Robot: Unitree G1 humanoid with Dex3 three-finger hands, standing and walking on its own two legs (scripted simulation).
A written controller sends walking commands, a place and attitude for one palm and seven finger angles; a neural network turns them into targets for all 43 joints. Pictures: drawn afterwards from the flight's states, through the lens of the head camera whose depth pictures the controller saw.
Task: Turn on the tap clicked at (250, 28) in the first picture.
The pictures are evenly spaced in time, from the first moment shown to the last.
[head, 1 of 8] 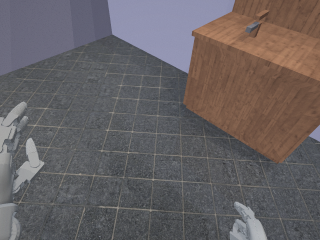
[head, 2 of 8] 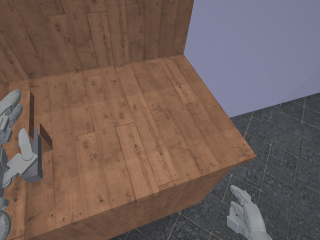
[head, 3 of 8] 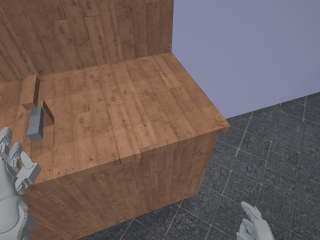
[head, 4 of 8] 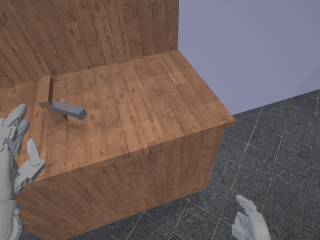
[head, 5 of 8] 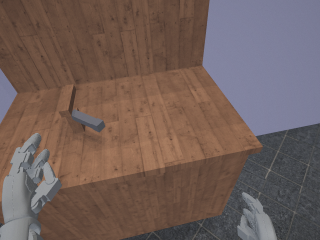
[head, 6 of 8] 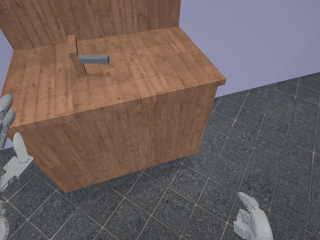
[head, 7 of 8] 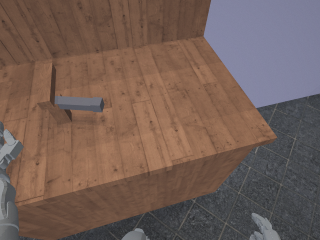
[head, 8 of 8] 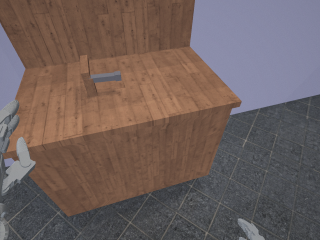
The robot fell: no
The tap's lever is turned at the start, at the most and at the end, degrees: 0 85 85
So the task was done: no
